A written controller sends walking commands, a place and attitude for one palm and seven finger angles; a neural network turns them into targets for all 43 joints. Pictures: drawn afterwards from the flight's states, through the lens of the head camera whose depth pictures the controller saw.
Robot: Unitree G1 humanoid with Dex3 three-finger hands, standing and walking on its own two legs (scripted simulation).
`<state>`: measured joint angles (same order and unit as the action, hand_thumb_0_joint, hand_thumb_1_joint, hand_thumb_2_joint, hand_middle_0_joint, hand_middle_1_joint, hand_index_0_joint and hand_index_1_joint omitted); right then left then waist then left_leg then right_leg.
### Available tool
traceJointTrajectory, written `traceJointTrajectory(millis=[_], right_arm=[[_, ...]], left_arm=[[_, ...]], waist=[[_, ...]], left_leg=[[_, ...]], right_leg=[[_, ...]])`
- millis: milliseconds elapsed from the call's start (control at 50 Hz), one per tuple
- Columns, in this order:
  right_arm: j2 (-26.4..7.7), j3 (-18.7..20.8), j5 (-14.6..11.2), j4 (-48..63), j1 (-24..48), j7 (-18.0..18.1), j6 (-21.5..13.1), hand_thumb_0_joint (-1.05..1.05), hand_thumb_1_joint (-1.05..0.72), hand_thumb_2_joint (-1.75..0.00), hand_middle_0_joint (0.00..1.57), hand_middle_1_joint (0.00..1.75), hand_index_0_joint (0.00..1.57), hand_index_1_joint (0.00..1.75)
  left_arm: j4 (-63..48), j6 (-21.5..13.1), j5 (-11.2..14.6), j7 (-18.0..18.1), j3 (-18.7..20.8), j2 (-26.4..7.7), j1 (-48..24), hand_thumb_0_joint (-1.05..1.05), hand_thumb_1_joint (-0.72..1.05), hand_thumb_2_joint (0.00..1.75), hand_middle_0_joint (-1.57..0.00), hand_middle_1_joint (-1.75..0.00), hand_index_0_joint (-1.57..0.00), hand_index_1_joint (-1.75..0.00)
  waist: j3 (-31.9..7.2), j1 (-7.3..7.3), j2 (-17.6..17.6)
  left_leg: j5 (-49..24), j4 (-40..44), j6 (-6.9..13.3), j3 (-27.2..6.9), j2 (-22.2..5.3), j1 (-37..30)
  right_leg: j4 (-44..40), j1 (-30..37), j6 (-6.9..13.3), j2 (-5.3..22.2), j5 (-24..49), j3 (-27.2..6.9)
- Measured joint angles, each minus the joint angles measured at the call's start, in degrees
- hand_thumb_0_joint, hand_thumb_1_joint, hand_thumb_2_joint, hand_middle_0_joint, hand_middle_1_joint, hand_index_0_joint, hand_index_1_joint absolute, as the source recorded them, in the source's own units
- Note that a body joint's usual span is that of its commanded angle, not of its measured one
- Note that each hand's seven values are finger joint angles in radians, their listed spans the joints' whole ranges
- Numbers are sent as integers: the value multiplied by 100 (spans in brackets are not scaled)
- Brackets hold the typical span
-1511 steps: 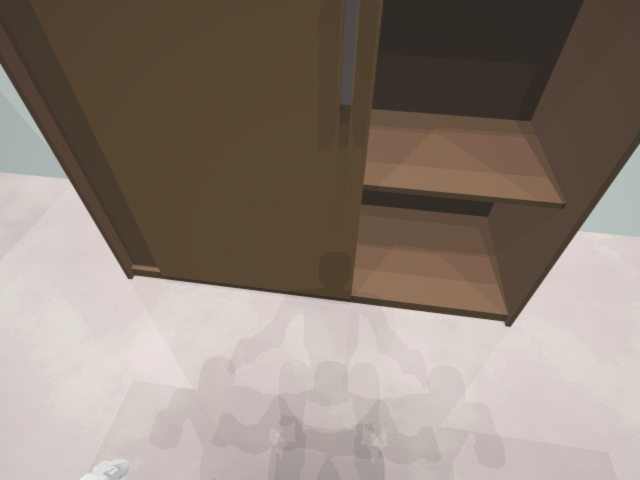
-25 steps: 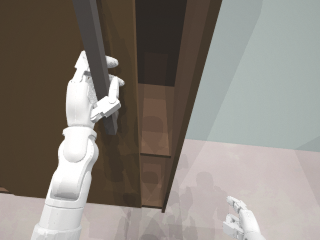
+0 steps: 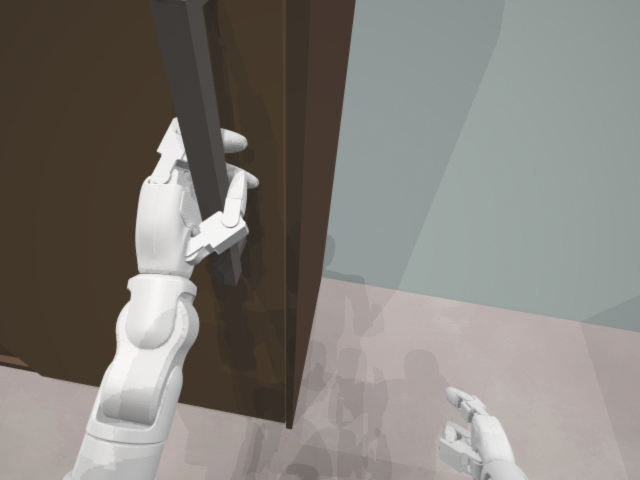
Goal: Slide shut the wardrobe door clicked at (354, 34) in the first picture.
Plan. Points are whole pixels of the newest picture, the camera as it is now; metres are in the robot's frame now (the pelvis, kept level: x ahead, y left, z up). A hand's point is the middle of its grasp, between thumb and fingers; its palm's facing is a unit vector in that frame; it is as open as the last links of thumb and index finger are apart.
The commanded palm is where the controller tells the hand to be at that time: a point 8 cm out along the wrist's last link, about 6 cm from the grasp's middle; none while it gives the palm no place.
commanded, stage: step sideways, sliding the door along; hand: left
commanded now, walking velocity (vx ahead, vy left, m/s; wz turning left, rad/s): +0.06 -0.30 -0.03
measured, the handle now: (219, 166) +0.34 +0.15 +0.23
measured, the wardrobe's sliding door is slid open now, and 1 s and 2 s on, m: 0.00 0.00 0.00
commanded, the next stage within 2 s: stop walking and hold the door there in 0.38 s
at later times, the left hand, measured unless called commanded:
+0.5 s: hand (240, 208) +0.31 +0.13 +0.21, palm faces +0.47 -0.88 -0.08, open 6.3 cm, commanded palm +0.26 +0.16 +0.21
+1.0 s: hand (237, 215) +0.31 +0.13 +0.20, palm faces +0.29 -0.95 -0.14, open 6.2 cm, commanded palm +0.25 +0.16 +0.21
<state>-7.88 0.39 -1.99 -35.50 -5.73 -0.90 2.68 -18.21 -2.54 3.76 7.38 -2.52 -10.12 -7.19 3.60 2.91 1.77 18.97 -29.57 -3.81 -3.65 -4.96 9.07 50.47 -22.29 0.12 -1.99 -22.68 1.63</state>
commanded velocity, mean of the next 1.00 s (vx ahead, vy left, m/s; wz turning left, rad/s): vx -0.10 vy -0.11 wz -0.05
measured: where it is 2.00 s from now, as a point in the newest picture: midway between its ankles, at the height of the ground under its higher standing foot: outside the picture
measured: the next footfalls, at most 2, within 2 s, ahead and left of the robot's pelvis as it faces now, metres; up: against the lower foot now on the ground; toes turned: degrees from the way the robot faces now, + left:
right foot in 0.14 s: +0.09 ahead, -0.20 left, +0.00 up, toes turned +0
left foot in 0.82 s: +0.04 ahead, +0.10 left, +0.00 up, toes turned +7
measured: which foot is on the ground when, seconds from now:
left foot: down 0.00-0.72, up 0.74-0.80, down 0.82-1.00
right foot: up 0.00-0.12, down 0.14-1.00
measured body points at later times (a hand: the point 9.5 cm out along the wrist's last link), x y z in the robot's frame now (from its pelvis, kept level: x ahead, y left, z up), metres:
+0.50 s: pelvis +0.05 -0.10 -0.01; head +0.10 -0.08 +0.43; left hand +0.28 +0.17 +0.21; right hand +0.29 -0.28 -0.09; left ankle -0.03 +0.11 -0.72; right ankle +0.05 -0.21 -0.73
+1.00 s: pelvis +0.04 -0.05 +0.00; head +0.03 -0.05 +0.45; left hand +0.28 +0.18 +0.21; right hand +0.22 -0.28 -0.07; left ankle +0.00 +0.09 -0.73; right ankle +0.05 -0.20 -0.73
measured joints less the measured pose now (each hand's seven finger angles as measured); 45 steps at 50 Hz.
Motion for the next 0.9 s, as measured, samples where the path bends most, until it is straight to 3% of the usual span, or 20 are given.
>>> traceJointTrajectory(millis=[60,140,160,200,240,260,300,340,380,420,440,500,540,580,660,720,760,780,820,900], right_arm=[[-60,16,19,131,-72,-135,2,2,-91,-90,20,30,20,30],[-127,-8,-115,335,-172,-258,-49,2,-90,-90,20,30,20,30],[-123,-24,-150,317,-138,-262,-53,2,-90,-90,20,30,20,30],[-162,-1,-166,172,10,-231,-74,2,-90,-90,20,30,20,30],[-212,60,-150,109,87,-199,-132,2,-91,-90,20,30,20,30],[-205,87,-130,103,113,-186,-162,2,-91,-90,20,30,20,30],[-231,160,-72,226,89,-192,-201,2,-91,-90,20,30,20,30],[-259,232,-7,371,28,-248,-231,2,-91,-90,20,30,20,30],[-294,258,-7,466,-28,-320,-275,2,-91,-90,20,30,20,30],[-298,243,-63,569,-95,-381,-344,2,-91,-90,20,30,20,30],[-290,229,-94,589,-120,-396,-383,2,-91,-90,20,30,20,30],[-301,210,-117,477,-71,-344,-437,2,-91,-90,20,30,20,30],[-297,160,-55,331,69,-207,-437,2,-91,-90,20,30,20,30],[-307,165,-27,291,118,-38,-453,2,-91,-90,20,30,20,30],[-423,207,-46,337,21,138,-619,2,-91,-90,20,30,20,30],[-396,143,-79,344,-125,193,-682,2,-91,-90,20,30,20,30],[-387,53,-59,331,-184,240,-682,2,-91,-90,20,30,20,30],[-406,23,-41,311,-190,270,-675,2,-91,-90,20,30,20,30],[-464,-5,1,298,-193,332,-647,2,-91,-90,20,30,20,30],[-391,8,-4,235,-317,338,-593,2,-91,-90,20,30,20,30]], left_arm=[[-55,-84,-32,-14,183,-38,65,0,71,81,-46,-140,-29,-137],[-184,139,-143,69,457,-57,-134,-2,68,82,-46,-140,-31,-134],[-235,229,-181,87,564,-53,-178,-3,67,82,-46,-140,-31,-133],[-317,279,-231,148,722,36,-116,-3,66,82,-49,-141,-34,-129],[-463,298,-221,220,790,92,33,-3,65,82,-50,-142,-35,-126],[-543,283,-204,240,829,78,113,-3,65,82,-50,-142,-36,-125],[-638,199,-160,230,905,85,246,-3,65,83,-49,-142,-37,-124],[-657,80,-116,189,975,73,334,-3,64,83,-50,-142,-37,-124],[-697,-9,-100,173,1047,36,406,-4,64,83,-50,-142,-37,-125],[-827,26,-116,186,1150,-50,423,-5,64,83,-50,-142,-37,-125],[-901,74,-146,194,1211,-94,418,-6,63,83,-51,-142,-36,-124],[-1122,145,-173,205,1357,-123,540,-7,63,83,-52,-143,-36,-122],[-1139,-182,19,107,1614,-411,892,-8,61,81,-52,-144,-35,-123],[-1231,-358,210,135,1748,-574,1242,-10,60,81,-52,-144,-34,-125],[-1173,-501,292,208,1788,-512,1634,-8,60,83,-50,-143,-35,-131],[-1034,-472,237,240,1797,-511,1766,-9,61,81,-48,-142,-35,-134],[-990,-471,201,225,1821,-516,1828,-8,62,79,-48,-141,-35,-135],[-972,-491,190,218,1809,-488,1853,-8,62,79,-47,-141,-34,-136],[-995,-479,133,251,1742,-445,1892,-8,63,79,-47,-141,-34,-137],[-851,-387,4,276,1502,-479,1802,-8,65,80,-44,-144,-30,-138]], waist=[[155,115,-240],[239,372,-298],[208,407,-262],[156,311,-314],[146,232,-295],[160,241,-204],[184,239,-173],[242,231,-241],[303,290,-324],[368,365,-291],[383,360,-251],[323,232,-161],[203,116,-48],[121,56,14],[151,-7,-237],[60,-63,-205],[-91,-107,-80],[-147,-133,-91],[-202,-207,-210],[-331,-285,-196]], left_leg=[[-152,206,-68,-176,-302,-97],[249,-318,-278,-276,-490,44],[408,-557,-231,-311,-488,154],[570,-907,78,-445,-394,386],[330,-837,254,-293,-218,399],[287,-637,179,-215,-193,284],[252,-252,-170,-175,-250,97],[182,-28,-346,-252,-349,-16],[136,36,-367,-295,-484,-75],[200,-199,-336,-193,-572,-25],[269,-404,-293,-110,-610,53],[152,-810,27,52,-643,359],[148,-740,163,284,-612,391],[141,-403,106,516,-577,241],[-95,-88,-155,828,-692,-14],[-361,-472,40,948,-627,132],[-99,-573,207,857,-388,261],[42,-462,276,809,-296,278],[-379,-29,365,811,-219,196],[-13,125,-52,962,-211,-6]], right_leg=[[-318,40,12,-54,-58,87],[-1645,615,-24,140,1097,80],[-1671,659,-21,135,828,84],[-1453,550,42,103,489,214],[-1458,543,69,149,487,274],[-1413,515,77,194,496,226],[-1036,335,-1,191,584,197],[-471,181,-40,111,156,138],[-580,238,-24,50,82,136],[-1216,497,-16,92,896,159],[-1402,648,17,94,847,205],[-1424,689,139,140,216,357],[-1329,526,157,213,120,271],[-1250,392,104,266,170,130],[-1283,445,-39,222,571,94],[-1665,695,12,299,552,25],[-1833,718,27,398,418,-99],[-1863,694,3,397,422,-141],[-1885,677,-74,330,519,-180],[-1891,716,-185,355,588,-304]])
